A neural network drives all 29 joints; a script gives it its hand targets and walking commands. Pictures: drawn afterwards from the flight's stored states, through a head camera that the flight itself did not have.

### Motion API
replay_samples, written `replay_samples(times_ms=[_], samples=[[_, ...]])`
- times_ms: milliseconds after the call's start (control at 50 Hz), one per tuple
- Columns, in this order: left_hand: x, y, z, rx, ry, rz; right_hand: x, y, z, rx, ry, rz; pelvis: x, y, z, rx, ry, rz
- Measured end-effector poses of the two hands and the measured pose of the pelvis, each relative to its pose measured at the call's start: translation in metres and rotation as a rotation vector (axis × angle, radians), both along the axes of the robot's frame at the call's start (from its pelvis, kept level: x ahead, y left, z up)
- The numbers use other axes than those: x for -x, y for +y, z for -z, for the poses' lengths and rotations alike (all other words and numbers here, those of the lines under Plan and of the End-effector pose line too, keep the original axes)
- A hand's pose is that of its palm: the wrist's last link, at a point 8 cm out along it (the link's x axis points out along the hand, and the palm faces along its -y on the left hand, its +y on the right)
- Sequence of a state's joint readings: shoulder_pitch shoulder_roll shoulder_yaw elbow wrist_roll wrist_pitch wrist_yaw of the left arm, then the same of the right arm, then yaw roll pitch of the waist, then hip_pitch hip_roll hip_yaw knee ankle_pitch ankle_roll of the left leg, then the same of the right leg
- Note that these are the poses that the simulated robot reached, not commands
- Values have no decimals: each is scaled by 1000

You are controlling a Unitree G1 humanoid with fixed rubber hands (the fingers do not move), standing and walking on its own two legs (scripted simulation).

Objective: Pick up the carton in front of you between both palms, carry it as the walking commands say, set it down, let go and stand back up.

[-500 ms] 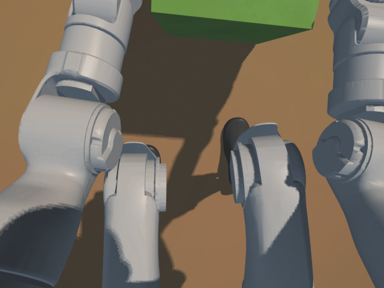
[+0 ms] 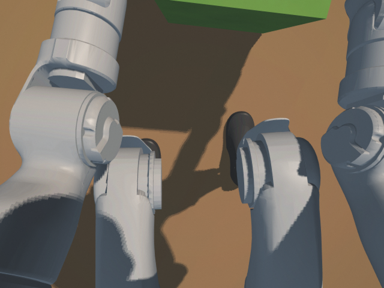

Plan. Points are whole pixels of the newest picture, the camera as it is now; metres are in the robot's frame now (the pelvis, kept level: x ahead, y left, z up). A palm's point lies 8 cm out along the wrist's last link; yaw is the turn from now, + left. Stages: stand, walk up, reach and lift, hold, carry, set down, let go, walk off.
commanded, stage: set down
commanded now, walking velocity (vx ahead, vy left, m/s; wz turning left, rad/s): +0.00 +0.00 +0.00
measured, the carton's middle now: out of the picture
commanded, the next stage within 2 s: let go in 1.46 s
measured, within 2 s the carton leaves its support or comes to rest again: neither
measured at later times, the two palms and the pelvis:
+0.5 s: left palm out of the picture +0.60 +0.06 -0.17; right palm out of the picture +0.53 -0.32 -0.17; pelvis +0.00 -0.01 -0.01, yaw +0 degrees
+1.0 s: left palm out of the picture +0.62 +0.05 -0.01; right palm out of the picture +0.53 -0.32 -0.01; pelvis +0.01 -0.02 +0.10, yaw +0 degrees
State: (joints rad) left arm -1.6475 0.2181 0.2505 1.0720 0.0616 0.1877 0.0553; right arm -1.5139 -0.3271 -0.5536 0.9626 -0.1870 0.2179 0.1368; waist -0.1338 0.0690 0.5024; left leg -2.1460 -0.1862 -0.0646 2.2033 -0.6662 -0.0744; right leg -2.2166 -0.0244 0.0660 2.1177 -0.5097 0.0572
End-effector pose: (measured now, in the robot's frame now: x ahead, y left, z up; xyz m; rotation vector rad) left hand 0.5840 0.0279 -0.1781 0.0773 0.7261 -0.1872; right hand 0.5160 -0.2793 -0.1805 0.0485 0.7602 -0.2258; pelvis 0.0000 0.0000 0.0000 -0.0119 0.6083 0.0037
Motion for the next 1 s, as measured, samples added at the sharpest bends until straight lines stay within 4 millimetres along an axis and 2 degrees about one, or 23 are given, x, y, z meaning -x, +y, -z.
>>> replay_samples(times_ms=[140, 240, 300, 380, 480, 560, 660, 740, 1000], samples=[[-4, 1, 10, -9, -12, 19, -2, -2, 12, 4, 8, 13, -4, -2, 4, 0, -5, 3], [-1, 18, 31, -70, 16, -17, 8, -15, 30, 53, 55, 77, -9, -5, 5, -1, 13, 4], [-3, 30, 36, -86, 4, -40, 6, -28, 30, 79, 35, 109, -9, -8, 7, -2, 19, 3], [-10, 36, 28, -90, -38, -47, -4, -38, 20, 86, -15, 117, -7, -12, 11, -6, 14, 2], [-18, 30, 2, -83, -89, -53, -16, -37, -2, 65, -69, 113, -2, -15, 11, -13, 2, 10], [-23, 21, -30, -84, -126, -56, -21, -34, -31, 54, -115, 112, 1, -14, 2, -20, 2, 22], [-27, 13, -77, -95, -118, -69, -18, -37, -74, 55, -124, 118, 3, -13, -21, -32, 25, 34], [-28, 12, -106, -98, -96, -77, -14, -40, -104, 60, -115, 118, 1, -13, -42, -41, 67, 43], [-32, 25, -173, -102, -114, -95, -18, -44, -174, 77, -125, 113, -10, -17, -99, -51, 184, 47]])
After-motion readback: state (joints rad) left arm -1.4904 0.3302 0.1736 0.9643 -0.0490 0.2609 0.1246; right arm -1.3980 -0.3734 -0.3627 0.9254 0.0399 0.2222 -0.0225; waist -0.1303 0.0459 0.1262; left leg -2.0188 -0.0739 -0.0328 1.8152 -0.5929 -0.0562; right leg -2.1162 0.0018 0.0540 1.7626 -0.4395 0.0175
